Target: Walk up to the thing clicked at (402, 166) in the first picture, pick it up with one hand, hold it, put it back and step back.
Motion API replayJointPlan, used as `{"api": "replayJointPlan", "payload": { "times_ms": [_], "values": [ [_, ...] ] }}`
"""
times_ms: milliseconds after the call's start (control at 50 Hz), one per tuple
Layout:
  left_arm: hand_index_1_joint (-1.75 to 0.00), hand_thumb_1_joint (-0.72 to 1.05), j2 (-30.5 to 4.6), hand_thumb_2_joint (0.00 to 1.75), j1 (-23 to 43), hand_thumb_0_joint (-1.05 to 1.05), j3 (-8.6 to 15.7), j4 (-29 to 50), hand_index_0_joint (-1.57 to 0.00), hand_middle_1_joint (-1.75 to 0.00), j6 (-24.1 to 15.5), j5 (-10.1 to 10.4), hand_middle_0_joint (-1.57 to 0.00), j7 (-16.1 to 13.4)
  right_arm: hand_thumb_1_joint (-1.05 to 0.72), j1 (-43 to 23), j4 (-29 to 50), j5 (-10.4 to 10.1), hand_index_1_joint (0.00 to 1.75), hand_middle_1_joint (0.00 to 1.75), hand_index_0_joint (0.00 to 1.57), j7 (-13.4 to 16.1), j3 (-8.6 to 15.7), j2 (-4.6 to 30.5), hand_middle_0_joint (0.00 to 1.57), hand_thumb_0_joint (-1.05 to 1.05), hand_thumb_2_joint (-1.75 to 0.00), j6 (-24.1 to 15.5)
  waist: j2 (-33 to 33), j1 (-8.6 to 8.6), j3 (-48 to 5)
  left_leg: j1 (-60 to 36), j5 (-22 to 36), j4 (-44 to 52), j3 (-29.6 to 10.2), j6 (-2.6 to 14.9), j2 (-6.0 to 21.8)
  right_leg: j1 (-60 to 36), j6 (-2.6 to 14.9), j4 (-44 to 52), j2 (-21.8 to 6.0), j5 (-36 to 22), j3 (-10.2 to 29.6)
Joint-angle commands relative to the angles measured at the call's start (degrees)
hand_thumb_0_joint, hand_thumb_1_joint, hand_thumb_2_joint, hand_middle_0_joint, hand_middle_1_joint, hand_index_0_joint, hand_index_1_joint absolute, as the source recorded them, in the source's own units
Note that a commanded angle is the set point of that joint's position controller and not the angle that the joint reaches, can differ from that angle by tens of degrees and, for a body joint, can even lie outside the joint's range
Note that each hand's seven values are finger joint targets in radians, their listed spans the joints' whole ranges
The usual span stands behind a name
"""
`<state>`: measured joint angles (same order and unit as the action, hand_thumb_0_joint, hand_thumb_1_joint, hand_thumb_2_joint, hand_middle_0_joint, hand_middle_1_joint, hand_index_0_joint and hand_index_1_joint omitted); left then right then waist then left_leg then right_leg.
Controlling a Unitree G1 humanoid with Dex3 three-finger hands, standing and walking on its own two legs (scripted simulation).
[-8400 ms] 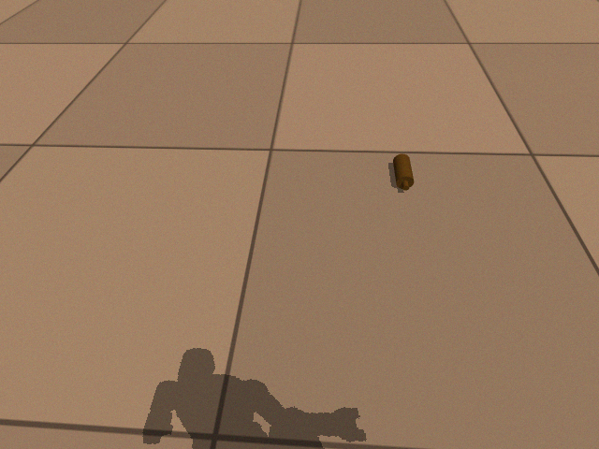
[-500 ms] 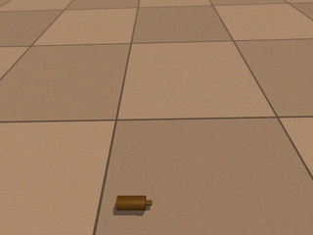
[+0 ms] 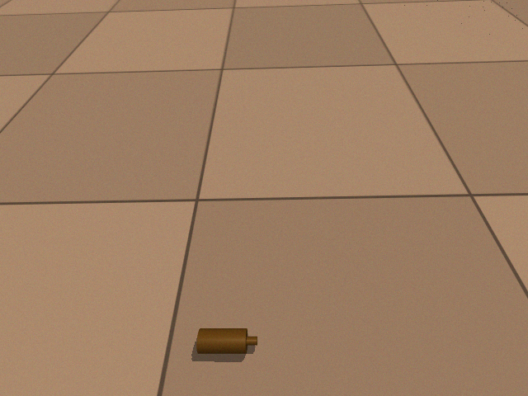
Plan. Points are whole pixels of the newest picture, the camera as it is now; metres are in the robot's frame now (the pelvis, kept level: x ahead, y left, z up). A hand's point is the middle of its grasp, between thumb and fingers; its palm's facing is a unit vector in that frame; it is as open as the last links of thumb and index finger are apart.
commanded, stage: walk up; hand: left
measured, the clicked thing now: (228, 340) +0.44 +0.19 -0.74
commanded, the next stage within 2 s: none
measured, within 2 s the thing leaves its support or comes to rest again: neither
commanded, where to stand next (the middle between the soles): +0.06 -0.04 m, yaw +0 degrees
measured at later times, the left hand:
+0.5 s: hand out of the picture +0.10 +0.24 -0.17, palm faces +0.02 -0.94 -0.34, open 7.4 cm
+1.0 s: hand out of the picture +0.11 +0.22 -0.17, palm faces +0.00 -0.94 -0.35, open 7.4 cm
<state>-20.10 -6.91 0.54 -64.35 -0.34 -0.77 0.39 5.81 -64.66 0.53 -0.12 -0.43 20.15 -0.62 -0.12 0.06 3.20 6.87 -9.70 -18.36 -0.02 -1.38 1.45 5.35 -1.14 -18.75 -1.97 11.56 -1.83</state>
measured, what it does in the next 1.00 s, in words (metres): shifts its weight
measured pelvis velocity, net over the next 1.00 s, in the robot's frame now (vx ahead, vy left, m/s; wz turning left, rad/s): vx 0.02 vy -0.05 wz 0.01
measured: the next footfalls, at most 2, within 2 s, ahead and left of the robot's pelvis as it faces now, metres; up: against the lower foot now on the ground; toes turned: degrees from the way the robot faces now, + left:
none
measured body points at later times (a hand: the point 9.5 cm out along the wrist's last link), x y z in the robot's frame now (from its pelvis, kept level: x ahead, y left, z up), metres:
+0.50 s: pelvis +0.02 -0.03 -0.01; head +0.04 -0.02 +0.44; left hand +0.10 +0.28 -0.14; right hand +0.10 -0.34 -0.13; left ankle +0.00 +0.13 -0.75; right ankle -0.01 -0.13 -0.75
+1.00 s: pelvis +0.02 -0.05 -0.02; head +0.05 -0.04 +0.43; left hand +0.11 +0.26 -0.14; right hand +0.08 -0.36 -0.14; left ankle +0.02 +0.11 -0.75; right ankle +0.02 -0.17 -0.75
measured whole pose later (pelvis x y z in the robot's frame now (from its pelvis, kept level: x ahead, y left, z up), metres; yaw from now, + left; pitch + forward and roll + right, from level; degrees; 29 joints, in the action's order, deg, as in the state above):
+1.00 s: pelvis +0.02 -0.05 -0.02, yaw +0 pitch -3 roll +0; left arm -21.4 -7.1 3.3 -56.1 1.4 -0.5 0.8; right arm 10.7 -56.6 0.8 1.5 0.6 20.8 -1.7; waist 0.9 0.5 8.3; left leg 11.6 -16.7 -31.8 0.5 -2.7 4.2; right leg 10.8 0.4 -31.1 -0.7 15.7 -0.2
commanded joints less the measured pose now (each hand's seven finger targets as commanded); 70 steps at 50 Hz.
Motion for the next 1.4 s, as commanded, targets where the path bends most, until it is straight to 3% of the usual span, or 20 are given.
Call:
{"api": "replayJointPlan", "payload": {
  "times_ms": [0, 80, 240, 360, 540, 620, 680, 720, 740, 760, 780, 800, 820, 900, 940, 960, 980, 1020, 1120, 1380],
  "values": [
    [-0.30, 0.90, -12.5, 0.90, 1.2, 0.00, 4.3, 4.8, -0.20, -0.30, 0.3, -0.8, -0.20, 0.3, -0.90, 1.3, 3.8, 0.6, 0.30, 0.30, 0.20, 1.3, 3.8, 14.6, 0.20, 0.00, -0.90, -2.3, 1.0, -0.13, -5.4, -1.4, 1.3, 2.6, -6.7, 4.38, 7.6, 1.5, 2.68, -0.3, -3.5, -0.5, 3.2],
    [-0.30, 0.90, -11.4, 0.90, 0.2, 0.00, 4.8, 5.8, -0.20, -0.30, 0.7, -0.8, -0.20, 0.7, -0.90, 0.2, 5.5, 1.0, 0.30, 0.30, 0.20, 1.8, 4.1, 14.4, 0.20, 0.00, -0.90, -2.6, -2.9, -0.78, -1.4, 3.2, -1.5, 2.9, -8.5, 5.51, 8.6, 3.0, 3.21, -1.2, -3.0, 0.2, 4.2],
    [-0.30, 0.90, -13.5, 0.90, -0.4, 0.00, 6.0, 8.4, -0.20, -0.30, 0.5, -0.7, -0.20, 0.5, -0.90, 3.3, 8.0, 0.6, 0.30, 0.30, 0.20, 2.1, 4.5, 13.4, 0.20, 0.00, -0.90, -2.4, 1.5, -0.14, -5.8, 0.8, 12.3, -5.5, -2.9, 3.99, 5.3, -1.4, 4.56, -2.2, -4.9, -12.9, 4.9],
    [-0.30, 0.90, -13.8, 0.90, 0.3, 0.00, 6.3, 10.6, -0.20, -0.30, 0.9, -0.5, -0.20, 0.4, -0.90, 4.2, 9.3, 0.5, 0.30, 0.30, 0.20, 2.5, 4.9, 13.5, 0.20, 0.00, -0.90, -1.9, 2.3, 0.18, -4.8, 0.8, 12.6, -8.5, -1.1, 3.93, 4.2, 0.5, 5.69, -3.9, -5.1, -14.1, 5.0],
    [-0.30, 0.90, -13.2, 0.90, -0.4, 0.00, 6.5, 12.1, -0.20, -0.30, 1.1, -0.7, -0.20, 0.7, -0.90, 4.5, 11.3, 0.5, 0.30, 0.30, 0.20, 2.8, 5.4, 15.6, 0.20, 0.00, -0.90, -2.3, -2.3, -0.55, -4.9, 1.4, 15.8, -8.4, -6.6, 7.53, 8.3, 1.5, 4.58, -9.1, -3.4, -12.3, 4.0],
    [-0.30, 0.90, -14.9, 0.90, -1.8, 0.00, 7.0, 12.9, -0.20, -0.30, 0.9, -0.4, -0.20, 0.4, -0.90, 2.9, 12.5, 0.1, 0.30, 0.30, 0.20, 2.7, 4.5, 12.4, 0.20, 0.00, -0.90, -1.8, 3.8, -1.82, -3.9, 8.2, 5.1, -16.8, 2.7, 3.20, 0.2, -2.4, 10.12, -4.7, -9.0, -16.8, 9.0],
    [-0.30, 0.90, -14.9, 0.90, -1.4, 0.00, 6.6, 14.4, -0.20, -0.30, 1.1, -1.5, -0.20, 0.6, -0.90, 3.0, 12.9, 0.3, 0.30, 0.30, 0.20, 2.4, 4.1, 11.2, 0.20, 0.00, -0.90, -1.6, 9.4, -2.00, 0.2, 11.3, -21.1, -20.2, 2.1, 3.49, -1.3, 2.3, 14.04, -1.9, -12.7, -12.8, 12.6],
    [-0.30, 0.90, -14.4, 0.90, 2.0, 0.00, 6.2, 15.9, -0.20, -0.30, 1.3, -1.5, -0.20, 0.7, -0.90, 7.6, 11.4, 0.4, 0.30, 0.30, 0.20, 2.3, 4.5, 11.6, 0.20, 0.00, -0.90, -2.4, 9.1, 0.90, 1.5, 6.2, -12.5, -11.1, 1.7, 3.61, -0.4, 5.9, 11.29, -4.5, -9.8, -10.5, 8.9],
    [-0.30, 0.90, -13.1, 0.90, 4.4, 0.00, 5.6, 16.5, -0.20, -0.30, 1.3, -1.0, -0.20, 0.8, -0.90, 11.0, 10.0, 0.6, 0.30, 0.30, 0.20, 2.3, 5.0, 12.6, 0.20, 0.00, -0.90, -3.0, 6.3, 3.04, -1.0, -1.8, 3.4, -4.0, -0.8, 3.83, 2.5, 9.5, 7.75, -8.2, -7.7, -10.9, 6.2],
    [-0.30, 0.90, -10.8, 0.90, 4.8, 0.00, 5.0, 16.9, -0.20, -0.30, 1.4, -0.2, -0.20, 0.8, -0.90, 11.9, 9.5, 1.3, 0.30, 0.30, 0.20, 2.6, 6.0, 16.1, 0.20, 0.00, -0.90, -3.4, -0.2, 3.14, -3.8, -6.3, 16.6, -1.3, -10.0, 6.51, 9.9, 12.0, 3.77, -16.3, -2.8, -9.8, 2.2],
    [-0.30, 0.90, -9.6, 0.90, 3.4, 0.00, 4.9, 16.4, -0.20, -0.30, 2.0, 0.1, -0.20, 0.6, -0.90, 11.0, 10.4, 1.4, 0.30, 0.30, 0.20, 2.9, 6.3, 18.7, 0.20, 0.00, -0.90, -3.7, -5.4, 2.14, -4.7, -5.0, 20.7, 0.5, -21.4, 11.93, 18.0, 13.5, 2.07, -19.4, 1.3, 7.6, 2.1],
    [-0.30, 0.90, -12.2, 0.90, 2.7, 0.00, 5.9, 15.5, -0.20, -0.30, 2.5, 0.1, -0.20, 0.3, -0.90, 10.0, 10.8, 0.9, 0.30, 0.30, 0.20, 2.9, 6.7, 20.0, 0.20, 0.00, -0.90, -3.8, -8.0, 2.32, -3.4, -2.2, 25.0, -0.6, -23.5, 17.30, 21.4, 11.8, 2.13, -26.0, 0.9, 23.4, 4.5],
    [-0.30, 0.90, -11.3, 0.90, 2.0, 0.00, 5.6, 15.7, -0.20, -0.30, 2.4, 0.4, -0.20, 0.2, -0.90, 8.6, 10.9, 1.3, 0.30, 0.30, 0.20, 2.9, 6.6, 19.2, 0.20, 0.00, -0.90, -3.9, -7.8, 1.30, -3.2, -3.5, 26.8, -1.4, -21.2, 17.91, 21.2, 13.6, 2.30, -27.2, 0.2, 25.3, 6.1],
    [-0.30, 0.90, -10.2, 0.90, -1.0, 0.00, 5.0, 12.9, -0.20, -0.30, 1.2, 0.6, -0.20, 0.5, -0.90, 3.0, 12.3, 0.9, 0.30, 0.30, 0.20, 2.8, 5.0, 16.0, 0.20, 0.00, -0.90, -3.3, -9.5, -1.16, -5.1, -3.7, 26.3, -8.2, -7.6, 9.73, 11.7, 8.4, 2.65, -10.4, -0.1, 12.1, 3.4],
    [-0.30, 0.90, -11.6, 0.90, -3.9, 0.00, 5.2, 10.0, -0.20, -0.30, 0.3, 0.1, -0.20, 0.0, -0.90, 1.1, 12.6, -0.1, 0.30, 0.30, 0.20, 2.2, 4.4, 14.2, 0.20, 0.00, -0.90, -2.0, -4.6, -2.31, -7.3, 3.1, 19.8, -12.8, -2.1, 5.06, 7.2, -3.7, 3.45, -2.3, -1.4, -9.8, 4.1],
    [-0.30, 0.90, -14.1, 0.90, -2.9, 0.00, 5.4, 10.4, -0.20, -0.30, -0.3, -0.1, -0.20, -0.4, -0.90, 1.6, 13.1, -0.8, 0.30, 0.30, 0.20, 1.8, 3.8, 11.4, 0.20, 0.00, -0.90, -1.6, 1.5, -1.49, -7.3, 8.7, 8.7, -14.4, -0.4, 2.29, 3.2, -5.4, 5.61, -0.8, -7.9, -14.2, 12.7],
    [-0.30, 0.90, -16.8, 0.90, -0.1, 0.00, 5.4, 10.7, -0.20, -0.30, -0.2, 0.4, -0.20, -0.2, -0.90, 1.6, 12.5, -1.0, 0.30, 0.30, 0.20, 1.8, 3.6, 10.3, 0.20, 0.00, -0.90, -0.8, 5.3, -1.03, -5.0, 5.2, -10.9, -14.8, 1.6, 1.36, -0.3, 3.6, 10.18, 1.4, -13.4, -7.3, 16.1],
    [-0.30, 0.90, -14.8, 0.90, 5.1, 0.00, 4.7, 11.6, -0.20, -0.30, -0.1, 0.2, -0.20, 0.1, -0.90, 3.7, 9.9, -0.1, 0.30, 0.30, 0.20, 1.3, 4.0, 10.8, 0.20, 0.00, -0.90, -0.4, 5.7, 1.01, -1.3, 1.9, -13.3, -13.5, -0.3, 1.56, -0.3, 8.6, 10.56, 1.5, -12.5, -2.0, 15.2],
    [-0.30, 0.90, -12.4, 0.90, 3.4, 0.00, 4.3, 9.3, -0.20, -0.30, 0.0, 0.8, -0.20, -0.1, -0.90, 2.0, 7.8, 0.0, 0.30, 0.30, 0.20, 0.9, 3.7, 12.7, 0.20, 0.00, -0.90, -1.7, 4.6, -0.70, -5.2, -2.1, 10.4, -5.4, -4.1, 2.96, 4.7, 3.5, 3.65, -0.6, -4.9, -6.2, 6.9],
    [-0.30, 0.90, -11.7, 0.90, 5.8, 0.00, 4.0, 5.1, -0.20, -0.30, -0.1, 0.8, -0.20, -0.1, -0.90, -0.9, 5.3, 0.1, 0.30, 0.30, 0.20, 1.1, 2.7, 12.4, 0.20, 0.00, -0.90, -1.8, -0.3, -0.62, -5.0, -0.8, 9.7, 0.3, -4.0, 2.39, 5.7, -1.0, 3.04, 1.2, -4.7, -8.5, 5.8]
  ]
}}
